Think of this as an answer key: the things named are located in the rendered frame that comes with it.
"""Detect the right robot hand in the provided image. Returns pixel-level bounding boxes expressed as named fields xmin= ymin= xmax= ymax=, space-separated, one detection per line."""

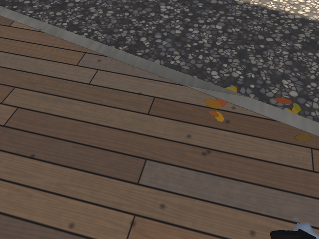
xmin=270 ymin=229 xmax=317 ymax=239

